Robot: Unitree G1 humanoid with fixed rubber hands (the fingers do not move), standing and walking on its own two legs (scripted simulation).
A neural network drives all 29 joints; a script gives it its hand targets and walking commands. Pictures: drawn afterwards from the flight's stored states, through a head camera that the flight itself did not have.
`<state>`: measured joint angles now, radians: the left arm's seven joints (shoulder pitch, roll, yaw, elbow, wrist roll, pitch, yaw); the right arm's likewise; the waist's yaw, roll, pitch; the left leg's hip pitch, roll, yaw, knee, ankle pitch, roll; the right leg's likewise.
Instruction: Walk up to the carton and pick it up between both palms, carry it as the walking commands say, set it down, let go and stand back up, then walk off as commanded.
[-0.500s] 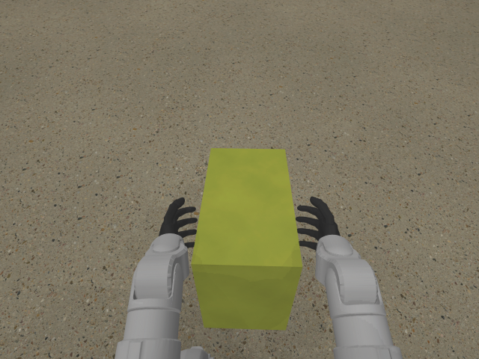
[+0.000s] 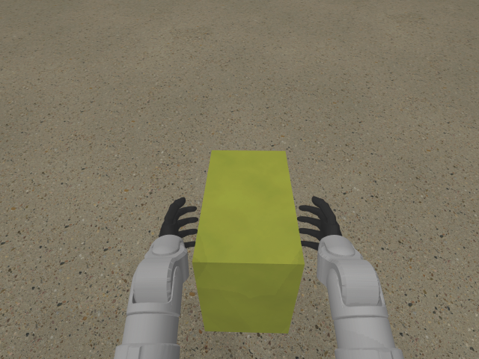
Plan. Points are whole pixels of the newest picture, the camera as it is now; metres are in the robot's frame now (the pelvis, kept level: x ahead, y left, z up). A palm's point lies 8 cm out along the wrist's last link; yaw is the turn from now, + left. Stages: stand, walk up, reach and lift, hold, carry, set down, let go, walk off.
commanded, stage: carry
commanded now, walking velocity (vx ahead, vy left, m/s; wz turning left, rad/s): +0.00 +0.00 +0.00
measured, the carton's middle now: (247, 236) +0.39 +0.00 -0.08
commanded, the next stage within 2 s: none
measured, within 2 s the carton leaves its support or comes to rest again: neither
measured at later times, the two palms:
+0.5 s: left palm (179, 157) +0.54 +0.16 +0.01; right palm (293, 152) +0.55 -0.10 +0.03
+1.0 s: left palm (187, 90) +0.81 +0.17 +0.01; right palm (276, 85) +0.82 -0.08 +0.03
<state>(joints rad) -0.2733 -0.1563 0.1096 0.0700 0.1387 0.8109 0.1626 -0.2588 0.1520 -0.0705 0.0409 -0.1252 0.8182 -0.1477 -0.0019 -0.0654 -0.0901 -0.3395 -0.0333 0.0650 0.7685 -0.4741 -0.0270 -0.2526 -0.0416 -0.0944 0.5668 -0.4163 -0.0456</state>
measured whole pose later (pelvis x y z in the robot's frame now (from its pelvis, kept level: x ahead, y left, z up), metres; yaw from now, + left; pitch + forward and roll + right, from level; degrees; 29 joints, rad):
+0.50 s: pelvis +0.24 +0.03 -0.01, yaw +0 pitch +5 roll +0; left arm -0.27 -0.16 0.11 0.12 0.16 0.79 0.17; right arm -0.26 0.15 -0.08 0.11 -0.14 0.76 -0.15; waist 0.00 -0.05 -0.04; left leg -0.37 -0.01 0.07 0.64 -0.30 0.01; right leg -0.18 -0.06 -0.10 0.77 -0.46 0.02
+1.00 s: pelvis +0.51 +0.04 -0.01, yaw +0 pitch +6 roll +0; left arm -0.28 -0.16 0.11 0.15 0.19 0.79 0.15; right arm -0.28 0.16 -0.08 0.14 -0.15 0.75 -0.13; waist 0.00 -0.05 -0.04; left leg -0.36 -0.02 0.08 0.61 -0.34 0.04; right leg -0.20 -0.04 -0.10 0.73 -0.45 0.01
